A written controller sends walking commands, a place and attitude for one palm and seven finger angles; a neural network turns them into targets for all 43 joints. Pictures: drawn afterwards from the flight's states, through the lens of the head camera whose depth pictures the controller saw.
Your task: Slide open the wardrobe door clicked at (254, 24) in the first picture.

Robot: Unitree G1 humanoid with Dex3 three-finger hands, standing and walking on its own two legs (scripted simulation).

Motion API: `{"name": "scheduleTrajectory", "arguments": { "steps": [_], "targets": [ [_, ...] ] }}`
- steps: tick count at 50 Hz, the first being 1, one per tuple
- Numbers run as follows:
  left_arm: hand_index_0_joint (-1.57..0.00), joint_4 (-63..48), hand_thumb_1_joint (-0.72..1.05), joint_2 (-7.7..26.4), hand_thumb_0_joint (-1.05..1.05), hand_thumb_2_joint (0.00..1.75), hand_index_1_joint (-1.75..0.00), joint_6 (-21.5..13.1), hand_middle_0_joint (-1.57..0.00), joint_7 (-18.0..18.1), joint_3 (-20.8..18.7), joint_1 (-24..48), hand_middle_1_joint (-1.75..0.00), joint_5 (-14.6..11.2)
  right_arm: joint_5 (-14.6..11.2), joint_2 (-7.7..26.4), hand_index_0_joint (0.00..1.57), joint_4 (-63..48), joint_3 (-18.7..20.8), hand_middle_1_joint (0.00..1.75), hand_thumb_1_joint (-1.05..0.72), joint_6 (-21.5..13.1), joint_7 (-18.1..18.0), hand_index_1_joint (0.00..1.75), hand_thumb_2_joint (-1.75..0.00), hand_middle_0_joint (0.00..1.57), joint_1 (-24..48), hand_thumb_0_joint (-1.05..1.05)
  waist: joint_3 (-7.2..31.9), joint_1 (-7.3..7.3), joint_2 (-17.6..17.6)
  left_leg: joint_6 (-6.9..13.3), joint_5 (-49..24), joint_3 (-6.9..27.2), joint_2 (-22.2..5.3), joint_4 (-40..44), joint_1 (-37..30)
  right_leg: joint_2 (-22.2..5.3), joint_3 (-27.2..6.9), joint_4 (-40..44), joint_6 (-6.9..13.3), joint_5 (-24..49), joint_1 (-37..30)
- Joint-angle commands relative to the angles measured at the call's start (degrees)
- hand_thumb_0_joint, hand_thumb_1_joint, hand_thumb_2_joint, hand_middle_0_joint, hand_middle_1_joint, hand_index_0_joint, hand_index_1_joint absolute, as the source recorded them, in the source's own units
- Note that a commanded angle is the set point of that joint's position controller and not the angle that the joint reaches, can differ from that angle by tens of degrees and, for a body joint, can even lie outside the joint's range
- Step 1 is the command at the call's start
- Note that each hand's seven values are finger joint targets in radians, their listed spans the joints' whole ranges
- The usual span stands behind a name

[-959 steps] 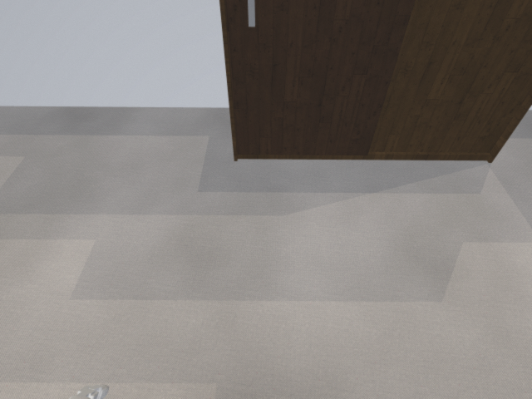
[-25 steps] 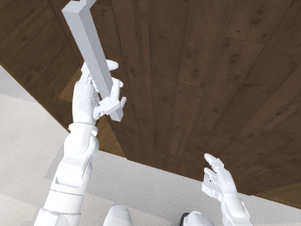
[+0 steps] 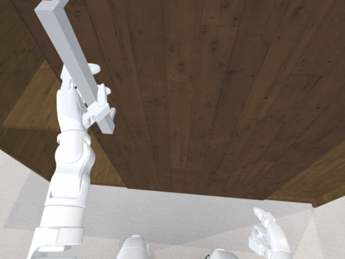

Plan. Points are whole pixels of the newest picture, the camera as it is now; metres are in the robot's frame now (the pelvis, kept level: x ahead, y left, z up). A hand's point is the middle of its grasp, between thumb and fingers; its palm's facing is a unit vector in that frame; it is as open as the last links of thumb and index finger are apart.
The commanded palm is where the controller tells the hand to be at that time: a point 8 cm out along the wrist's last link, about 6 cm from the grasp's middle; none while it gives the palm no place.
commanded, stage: step sideways, sliding the door along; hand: left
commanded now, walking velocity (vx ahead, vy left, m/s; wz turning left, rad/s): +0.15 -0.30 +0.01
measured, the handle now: (91, 78) +0.42 +0.22 +0.17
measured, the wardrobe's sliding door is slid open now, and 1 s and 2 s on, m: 0.44 0.44 0.44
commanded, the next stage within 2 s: stop walking and hold the door there in 0.60 s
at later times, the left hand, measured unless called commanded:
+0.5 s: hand (107, 100) +0.38 +0.18 +0.15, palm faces +0.56 -0.82 -0.07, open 7.2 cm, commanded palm +0.34 +0.14 +0.15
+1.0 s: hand (104, 102) +0.38 +0.19 +0.14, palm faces +0.62 -0.75 -0.23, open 7.0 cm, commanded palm +0.33 +0.19 +0.14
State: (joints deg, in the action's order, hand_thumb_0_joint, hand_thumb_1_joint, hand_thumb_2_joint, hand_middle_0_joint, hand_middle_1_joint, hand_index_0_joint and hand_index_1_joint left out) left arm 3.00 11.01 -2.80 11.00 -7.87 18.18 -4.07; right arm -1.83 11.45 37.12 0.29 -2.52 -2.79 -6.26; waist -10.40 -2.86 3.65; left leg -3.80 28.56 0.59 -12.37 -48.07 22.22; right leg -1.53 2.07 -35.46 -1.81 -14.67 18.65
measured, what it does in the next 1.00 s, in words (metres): steps to the right: left foot, then right foot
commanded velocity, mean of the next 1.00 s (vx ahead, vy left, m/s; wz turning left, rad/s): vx -0.08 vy -0.17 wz -0.02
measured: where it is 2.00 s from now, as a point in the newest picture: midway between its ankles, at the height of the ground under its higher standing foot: outside the picture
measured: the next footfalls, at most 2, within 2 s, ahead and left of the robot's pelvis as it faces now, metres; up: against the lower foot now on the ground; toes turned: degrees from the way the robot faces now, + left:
left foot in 0.08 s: +0.04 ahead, +0.06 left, +0.00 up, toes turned +11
right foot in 0.38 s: +0.05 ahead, -0.28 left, -0.01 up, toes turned -2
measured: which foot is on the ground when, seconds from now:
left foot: up 0.00-0.06, down 0.08-0.76, up 0.78-0.94, down 0.96-1.00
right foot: down 0.00-0.06, up 0.08-0.36, down 0.38-0.52, up 0.54-0.72, down 0.74-0.96, up 0.98-1.00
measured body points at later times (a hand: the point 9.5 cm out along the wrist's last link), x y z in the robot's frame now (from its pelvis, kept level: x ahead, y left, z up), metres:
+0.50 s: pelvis +0.00 -0.13 +0.00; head +0.08 -0.11 +0.44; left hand +0.34 +0.22 +0.15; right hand +0.21 -0.34 -0.10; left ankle +0.00 +0.05 -0.72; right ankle +0.01 -0.28 -0.71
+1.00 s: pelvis +0.04 -0.16 +0.00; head +0.08 -0.16 +0.45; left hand +0.34 +0.22 +0.15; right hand +0.23 -0.42 -0.08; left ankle +0.05 -0.08 -0.72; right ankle +0.07 -0.31 -0.71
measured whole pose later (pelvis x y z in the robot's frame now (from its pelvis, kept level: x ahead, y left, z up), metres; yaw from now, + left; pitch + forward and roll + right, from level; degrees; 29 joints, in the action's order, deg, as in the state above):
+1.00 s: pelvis +0.04 -0.16 +0.00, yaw +1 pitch -1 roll -1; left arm 22.6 26.6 -6.7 9.6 -25.6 17.8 -2.7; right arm -2.7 15.9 38.4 1.5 -4.3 -4.6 -6.4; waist -6.3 -2.1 0.6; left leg 1.9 15.5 -7.8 -2.4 -36.9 16.8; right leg -1.7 0.5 -38.3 -1.6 -20.8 19.2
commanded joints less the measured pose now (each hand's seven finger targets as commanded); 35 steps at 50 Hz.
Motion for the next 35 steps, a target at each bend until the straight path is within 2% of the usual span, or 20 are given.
{"name": "scheduleTrajectory", "arguments": {
  "steps": [1, 2, 3, 4, 5, 6, 7, 10, 15, 17, 18, 19, 20, 22, 23, 24, 25, 26, 30, 35],
  "targets": [
    [-0.45, -24.1, 0.9, 1.9, 0.0, 0.9, -1.4, -7.9, -0.45, -4.0, 12.7, 27.4, -1.4, 1.5, 0.1, 4.8, 0.2, -5.9, 1.8, 0.3, -0.9, -3.9, -2.3, 0.3, -0.9, 0.2, 3.7, 0.0, 30.8, 5.08, -15.1, 1.6, -3.2, -3.9, 7.6, 9.5, -5.1, -11.6, -6.7, 0.0, 9.5, 50.1, -19.3],
    [-0.45, -23.2, 0.9, 0.7, 0.0, 0.9, -1.4, -8.3, -0.45, -4.6, 14.0, 28.2, -1.4, 0.9, -0.1, 5.3, 0.2, -6.2, 2.2, 0.3, -0.9, -3.0, -2.3, 0.3, -0.9, 0.2, 2.6, 0.0, 31.5, 6.43, -8.3, 3.2, -23.2, -3.2, 4.5, 20.5, -19.6, -7.8, -1.8, -8.5, 5.0, 38.9, -8.5],
    [-0.45, -24.3, 0.9, -1.3, 0.0, 0.9, -1.4, -8.4, -0.45, -5.5, 15.5, 28.5, -1.4, -0.2, 0.5, 9.4, 0.2, -8.3, 4.0, 0.3, -0.9, -2.8, -1.8, 0.3, -0.9, 0.2, 4.2, 0.0, 32.9, 5.09, 11.7, 10.8, -55.9, 18.5, -13.2, 22.7, -34.7, 0.7, 0.6, -18.8, -1.0, 3.5, 11.9],
    [-0.45, -20.8, 0.9, -4.8, 0.0, 0.9, -1.4, -8.2, -0.45, -6.5, 18.3, 29.8, -1.4, 0.6, 0.5, 8.3, 0.2, -9.0, 3.2, 0.3, -0.9, -2.4, 0.4, 0.3, -0.9, 0.2, 5.7, 0.0, 33.3, 3.49, 9.6, 14.3, -46.5, 25.6, -20.0, 26.9, -31.1, 0.7, -6.3, -27.7, 0.5, -16.0, 11.7],
    [-0.45, -16.2, 0.9, -7.9, 0.0, 0.9, -1.4, -7.3, -0.45, -7.4, 20.8, 31.2, -1.4, 1.1, -0.5, 8.6, 0.2, -9.1, 3.2, 0.3, -0.9, -1.5, 1.7, 0.3, -0.9, 0.2, 5.7, 0.0, 28.8, 4.73, 7.6, 15.2, -28.1, 23.2, -18.1, 28.5, -26.0, 0.5, -7.2, -31.9, 0.9, -13.6, 14.3],
    [-0.45, -17.3, 0.9, -8.1, 0.0, 0.9, -1.4, -7.4, -0.45, -7.4, 21.0, 33.3, -1.4, 0.3, -0.4, 7.3, 0.2, -9.2, 3.3, 0.3, -0.9, -1.4, 1.5, 0.3, -0.9, 0.2, 6.6, 0.0, 25.6, 4.61, 13.3, 16.5, -27.0, 22.1, -18.3, 28.7, -24.8, -0.8, -7.4, -32.2, 0.8, -13.3, 16.9],
    [-0.45, -17.3, 0.9, -3.1, 0.0, 0.9, -1.4, -7.4, -0.45, -6.8, 17.9, 35.6, -1.4, 1.0, -0.3, 7.6, 0.2, -7.8, 3.2, 0.3, -0.9, -1.2, 1.4, 0.3, -0.9, 0.2, 5.1, 0.0, 21.7, 4.19, 13.5, 15.9, -31.9, 17.4, -16.2, 27.9, -25.3, -2.4, -6.6, -30.9, 0.5, -10.6, 18.2],
    [-0.45, -13.4, 0.9, -2.2, 0.0, 0.9, -1.4, -6.0, -0.45, -7.0, 16.6, 35.7, -1.4, 0.8, -0.2, 8.4, 0.2, -7.8, 3.7, 0.3, -0.9, -1.3, 1.7, 0.3, -0.9, 0.2, 2.4, 0.0, 25.9, 3.64, 14.2, 11.6, -45.3, 4.7, -10.7, 22.4, -28.5, -1.6, -2.0, -18.7, 0.4, -9.1, 10.5],
    [-0.45, -10.9, 0.9, 1.9, 0.0, 0.9, -1.4, -6.5, -0.45, -6.5, 12.2, 35.4, -1.4, 0.0, -0.6, 8.8, 0.2, -9.1, 3.6, 0.3, -0.9, -2.5, 1.7, 0.3, -0.9, 0.2, 1.9, 0.0, 28.1, 4.15, 16.1, 7.7, -49.5, 0.2, -7.7, 16.9, -25.5, 2.9, 3.4, 1.1, 0.2, -2.4, -5.7],
    [-0.45, -11.2, 0.9, 4.5, 0.0, 0.9, -1.4, -6.9, -0.45, -6.3, 10.5, 34.4, -1.4, 0.6, -1.4, 8.0, 0.2, -9.5, 3.0, 0.3, -0.9, -3.2, 1.6, 0.3, -0.9, 0.2, 2.2, 0.0, 28.1, 3.69, 10.9, 5.3, -45.0, -2.2, -3.6, 12.6, -21.8, 1.7, 3.1, 11.4, 0.1, 12.8, -12.7],
    [-0.45, -12.0, 0.9, 7.4, 0.0, 0.9, -1.4, -7.4, -0.45, -5.9, 8.9, 35.1, -1.4, 1.3, -2.0, 6.0, 0.2, -9.7, 2.3, 0.3, -0.9, -3.6, 1.4, 0.3, -0.9, 0.2, 2.9, 0.0, 28.9, 4.0, 1.7, 5.3, -37.2, -5.7, 0.3, 7.5, -16.0, -4.7, -1.5, 12.6, 2.0, 32.4, -17.2],
    [-0.45, -11.5, 0.9, 10.5, 0.0, 0.9, -1.4, -7.4, -0.45, -5.4, 6.9, 35.9, -1.4, 1.6, -1.8, 4.2, 0.2, -9.4, 1.9, 0.3, -0.9, -3.9, 0.9, 0.3, -0.9, 0.2, 4.3, 0.0, 27.6, 4.22, -6.1, 5.0, -19.4, -7.6, 4.5, 3.6, -7.2, -10.3, -4.9, 9.6, 4.2, 49.3, -20.0],
    [-0.45, -8.9, 0.9, 12.8, 0.0, 0.9, -1.4, -7.0, -0.45, -5.0, 4.5, 31.7, -1.4, 1.6, -1.6, 4.8, 0.2, -7.7, 2.3, 0.3, -0.9, -3.7, 0.2, 0.3, -0.9, 0.2, 3.1, 0.0, 29.3, 3.25, -11.4, 0.7, -6.5, -7.9, 6.9, -0.4, -1.8, -13.2, -7.4, 5.3, 6.5, 63.9, -23.7],
    [-0.45, -11.8, 0.9, 14.5, 0.0, 0.9, -1.4, -7.2, -0.45, -4.5, 2.0, 30.7, -1.4, 1.2, -1.4, 6.6, 0.2, -6.9, 3.3, 0.3, -0.9, -3.4, -1.2, 0.3, -0.9, 0.2, 1.9, 0.0, 32.6, 2.87, -16.0, 1.7, -5.7, -6.8, 6.5, 3.6, -1.1, -12.9, -7.1, -0.7, 7.5, 71.1, -28.2],
    [-0.45, -14.0, 0.9, 12.8, 0.0, 0.9, -1.4, -7.7, -0.45, -4.5, 3.2, 32.5, -1.4, 1.0, -1.5, 6.3, 0.2, -6.8, 3.0, 0.3, -0.9, -3.4, -1.6, 0.3, -0.9, 0.2, 2.0, 0.0, 33.4, 3.61, -12.4, 2.6, -18.6, -6.7, 4.2, 10.8, -8.1, -11.1, -3.9, -4.2, 5.5, 67.9, -24.3],
    [-0.45, -15.5, 0.9, 10.6, 0.0, 0.9, -1.4, -7.9, -0.45, -4.8, 4.2, 32.2, -1.4, 0.1, -1.3, 7.6, 0.2, -7.1, 3.4, 0.3, -0.9, -3.3, -1.8, 0.3, -0.9, 0.2, 1.0, 0.0, 35.9, 4.35, -4.2, 5.2, -50.0, -2.8, -1.4, 15.4, -24.4, -6.7, 0.4, -9.5, 1.2, 54.9, -12.3],
    [-0.45, -16.7, 0.9, 7.7, 0.0, 0.9, -1.4, -8.0, -0.45, -5.6, 5.2, 31.2, -1.4, -0.6, -0.6, 9.9, 0.2, -7.9, 4.9, 0.3, -0.9, -3.2, -0.8, 0.3, -0.9, 0.2, 0.8, 0.0, 36.7, 4.36, 8.0, 11.1, -82.1, 9.4, -12.4, 17.5, -40.6, 0.8, 0.9, -16.0, -1.9, 12.4, 4.8],
    [-0.45, -17.6, 0.9, 4.9, 0.0, 0.9, -1.4, -8.8, -0.45, -6.0, 6.8, 32.9, -1.4, -0.4, 0.1, 8.5, 0.2, -8.7, 4.3, 0.3, -0.9, -3.3, 0.5, 0.3, -0.9, 0.2, 3.3, 0.0, 32.0, 3.73, 20.9, 14.1, -93.7, 12.1, -17.5, 19.0, -43.0, 1.4, -1.8, -19.8, -1.4, -19.4, 12.4],
    [-0.45, -14.3, 0.9, 8.6, 0.0, 0.9, -1.4, -8.2, -0.45, -5.6, 3.4, 30.0, -1.4, 0.9, -0.3, 9.3, 0.2, -9.1, 5.5, 0.3, -0.9, -4.3, 3.1, 0.3, -0.9, 0.2, 2.3, 0.0, 29.3, 3.56, 19.4, 10.0, -69.6, 0.9, -11.3, 17.6, -36.8, 1.1, -1.3, -11.0, 1.2, -8.6, 4.8],
    [-0.45, -14.7, 0.9, 11.4, 0.0, 0.9, -1.4, -8.2, -0.45, -5.6, 2.2, 27.8, -1.4, 1.0, -1.1, 8.6, 0.2, -10.9, 4.1, 0.3, -0.9, -5.8, 2.1, 0.3, -0.9, 0.2, 3.2, 0.0, 26.9, 2.97, 16.1, 6.8, -56.2, -4.1, -8.2, 13.7, -27.7, 2.8, 2.7, 7.4, 0.5, 7.0, -10.0]
  ]
}}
